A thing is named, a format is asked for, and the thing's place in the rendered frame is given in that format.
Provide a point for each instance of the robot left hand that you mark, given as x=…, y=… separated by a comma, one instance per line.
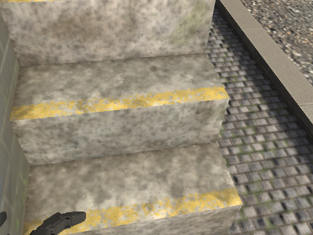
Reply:
x=58, y=222

